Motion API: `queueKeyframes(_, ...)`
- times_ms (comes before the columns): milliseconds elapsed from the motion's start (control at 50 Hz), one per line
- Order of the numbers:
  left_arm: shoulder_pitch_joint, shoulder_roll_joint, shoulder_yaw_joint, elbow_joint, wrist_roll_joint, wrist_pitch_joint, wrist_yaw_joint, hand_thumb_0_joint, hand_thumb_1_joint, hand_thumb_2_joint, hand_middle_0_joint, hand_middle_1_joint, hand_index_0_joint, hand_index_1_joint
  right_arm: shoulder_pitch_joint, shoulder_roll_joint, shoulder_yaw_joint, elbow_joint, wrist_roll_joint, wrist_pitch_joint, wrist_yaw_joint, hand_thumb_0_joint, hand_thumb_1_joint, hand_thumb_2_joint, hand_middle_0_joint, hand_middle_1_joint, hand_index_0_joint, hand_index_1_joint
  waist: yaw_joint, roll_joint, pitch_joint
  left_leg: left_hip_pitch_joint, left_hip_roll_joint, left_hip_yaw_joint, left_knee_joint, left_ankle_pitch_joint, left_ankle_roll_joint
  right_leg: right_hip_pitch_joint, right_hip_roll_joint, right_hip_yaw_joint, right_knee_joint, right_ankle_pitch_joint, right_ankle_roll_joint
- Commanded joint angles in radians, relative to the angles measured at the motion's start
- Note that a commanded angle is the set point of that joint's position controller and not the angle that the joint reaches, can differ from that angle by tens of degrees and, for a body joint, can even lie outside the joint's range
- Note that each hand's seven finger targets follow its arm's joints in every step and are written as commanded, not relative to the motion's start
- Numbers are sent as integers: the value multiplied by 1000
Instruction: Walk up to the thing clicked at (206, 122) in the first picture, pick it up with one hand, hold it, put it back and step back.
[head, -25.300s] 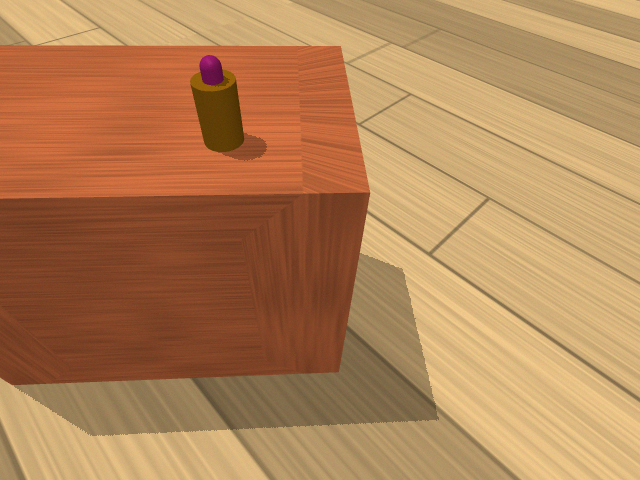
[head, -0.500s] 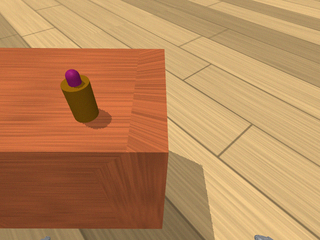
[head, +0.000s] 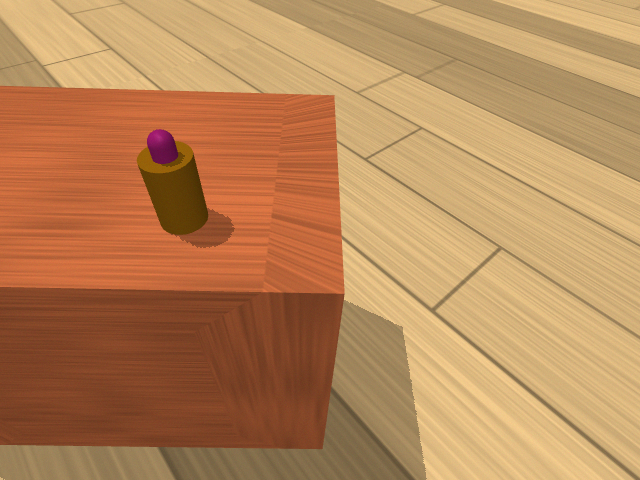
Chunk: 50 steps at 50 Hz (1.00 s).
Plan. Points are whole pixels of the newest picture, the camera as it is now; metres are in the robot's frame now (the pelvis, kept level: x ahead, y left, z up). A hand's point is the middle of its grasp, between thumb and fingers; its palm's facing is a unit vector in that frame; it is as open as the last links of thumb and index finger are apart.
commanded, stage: home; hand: left
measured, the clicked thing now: (172, 179) +0.49 +0.23 +0.10
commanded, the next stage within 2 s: stand in 0.90 s
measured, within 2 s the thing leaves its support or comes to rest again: neither
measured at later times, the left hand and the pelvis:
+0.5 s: hand out of the picture +0.08 +0.25 -0.16, palm faces -0.05 -0.94 -0.35, open 17.4 cm; pelvis +0.02 +0.00 +0.00, yaw +0 degrees
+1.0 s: hand out of the picture +0.09 +0.25 -0.15, palm faces -0.03 -0.94 -0.35, open 17.4 cm; pelvis +0.02 -0.01 +0.00, yaw +1 degrees
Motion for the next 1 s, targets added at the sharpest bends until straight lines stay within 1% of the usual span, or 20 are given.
queueKeyframes(0, -20, 225, 54, -46, 1, -12, 17, 0, -563, 49, -48, -50, -48, -50, -50, -220, -41, -62, 1, -20, -13, 0, -895, -903, 201, 301, 201, 301, -2, 32, 28, 7, 100, -132, -113, -155, 31, -95, -68, 70, -86, -75, -57)
queueKeyframes(40, -22, 219, 54, -45, 3, -13, 16, 0, -554, 54, -48, -51, -49, -51, -62, -222, -42, -64, 1, -19, -14, 0, -895, -903, 201, 301, 201, 301, 3, 31, 21, -2, 101, -135, -113, -165, 33, -88, -67, 68, -84, -70, -57)
queueKeyframes(100, -26, 219, 56, -42, 3, -14, 15, 0, -552, 56, -49, -52, -49, -52, -53, -220, -43, -61, 2, -18, -12, 0, -895, -903, 201, 301, 201, 301, -4, 11, 36, -3, 94, -132, -107, -173, 31, -108, -68, 73, -98, -110, -56)
queueKeyframes(120, -25, 220, 56, -45, 3, -16, 14, 0, -545, 60, -49, -53, -50, -53, -52, -219, -44, -61, 3, -19, -12, 0, -895, -903, 201, 301, 201, 301, -6, 13, 21, 24, 94, -126, -95, -152, 31, -116, -73, 79, -101, -98, -58)
queueKeyframes(140, -32, 221, 57, -49, 3, -18, 14, 0, -545, 58, -49, -52, -49, -52, -53, -222, -46, -65, 4, -23, -12, 0, -895, -902, 201, 301, 201, 301, -8, 13, -17, 51, 98, -120, -80, -94, 34, -95, -81, 84, -97, -38, -60)
queueKeyframes(180, -48, 217, 56, -55, 1, -22, 17, 0, -538, 62, -50, -52, -49, -53, -61, -213, -43, -66, 4, -24, -13, 0, -895, -902, 201, 301, 201, 301, -8, -9, -32, 62, 99, -113, -63, -1, 32, -72, -88, 84, -92, 27, -57)
queueKeyframes(260, -54, 212, 54, -53, -5, -21, 18, 0, -568, 44, -47, -47, -46, -48, -54, -219, -39, -58, 6, -27, -16, 0, -894, -902, 201, 301, 201, 301, -8, -3, -49, 82, 105, -102, -48, 95, 34, -38, -91, 82, -82, 107, -53)
queueKeyframes(300, -52, 213, 53, -51, -7, -18, 18, 0, -554, 53, -48, -51, -48, -51, -63, -219, -37, -57, 7, -25, -16, 0, -895, -902, 201, 301, 201, 301, -7, 3, -30, 67, 101, -106, -55, 75, 29, -42, -88, 75, -89, 89, -51)
queueKeyframes(400, -64, 217, 57, -50, -5, -16, 18, 0, -547, 57, -49, -52, -49, -52, -63, -218, -34, -51, 7, -26, -19, 0, -895, -902, 201, 301, 201, 301, -7, -1, -44, 81, 106, -103, -55, 118, 29, -20, -92, 74, -79, 132, -50)
queueKeyframes(420, -62, 215, 56, -48, -5, -14, 18, 0, -554, 53, -48, -51, -48, -51, -69, -221, -35, -50, 7, -26, -19, 0, -895, -902, 201, 301, 201, 301, -7, 4, -30, 80, 105, -105, -60, 97, 25, -34, -88, 69, -84, 110, -48)
queueKeyframes(500, -71, 216, 60, -51, -3, -14, 18, 0, -552, 54, -49, -51, -48, -51, -73, -220, -36, -52, 6, -24, -20, 0, -895, -902, 201, 301, 201, 301, -7, 3, -39, 82, 105, -102, -57, 99, 28, -24, -91, 67, -87, 112, -46)
queueKeyframes(540, -73, 212, 60, -53, -5, -15, 18, 0, -559, 50, -48, -50, -47, -50, -75, -219, -36, -52, 5, -27, -21, 0, -895, -902, 201, 301, 201, 301, -5, 5, -55, 97, 110, -99, -49, 154, 26, -10, -93, 66, -78, 146, -47)
queueKeyframes(620, -77, 214, 62, -53, -4, -14, 18, 0, -539, 61, -50, -53, -49, -53, -82, -219, -38, -52, 7, -27, -22, 0, -895, -902, 201, 301, 201, 301, -5, -4, -41, 92, 108, -102, -53, 152, 25, -10, -91, 57, -83, 144, -45)
queueKeyframes(640, -79, 212, 63, -51, -5, -13, 18, 0, -549, 56, -49, -52, -49, -52, -82, -221, -38, -51, 6, -28, -23, 0, -895, -902, 201, 301, 201, 301, -7, 6, -36, 94, 106, -100, -56, 129, 24, -18, -93, 63, -87, 130, -46)
queueKeyframes(680, -81, 213, 64, -54, -4, -13, 18, 0, -553, 53, -49, -51, -48, -51, -78, -221, -39, -52, 7, -29, -23, 0, -895, -902, 201, 301, 201, 301, -5, 3, -62, 106, 111, -101, -46, 184, 26, 6, -96, 61, -80, 175, -45)
queueKeyframes(740, -87, 209, 64, -56, -5, -13, 18, 0, -542, 60, -50, -53, -49, -53, -81, -221, -38, -50, 6, -29, -24, 0, -895, -902, 201, 301, 201, 301, -5, 9, -49, 98, 110, -96, -51, 175, 23, 6, -95, 60, -83, 167, -44)
queueKeyframes(780, -84, 211, 65, -57, -5, -13, 19, 0, -544, 59, -50, -52, -49, -53, -85, -219, -40, -50, 7, -30, -25, 0, -895, -902, 201, 301, 201, 301, -3, 0, -64, 109, 115, -100, -44, 224, 24, 16, -97, 54, -75, 210, -45)
queueKeyframes(920, -90, 214, 69, -55, -5, -9, 18, 0, -533, 65, -51, -54, -50, -55, -84, -215, -40, -50, 7, -27, -25, 0, -896, -902, 201, 301, 201, 301, -5, -2, -28, 84, 107, -104, -63, 135, 21, 1, -93, 51, -95, 118, -48)
queueKeyframes(940, -87, 210, 69, -53, -5, -10, 16, 0, -542, 59, -50, -53, -49, -53, -80, -215, -38, -48, 7, -27, -24, 0, -896, -902, 201, 301, 201, 301, -6, -3, -21, 82, 103, -100, -69, 102, 20, -11, -93, 55, -99, 97, -48)
queueKeyframes(980, -87, 211, 69, -53, -6, -11, 16, 0, -552, 54, -49, -51, -48, -52, -81, -218, -39, -49, 7, -27, -24, 0, -896, -902, 201, 301, 201, 301, -7, 2, -24, 88, 107, -107, -68, 107, 23, -10, -95, 55, -99, 98, -50)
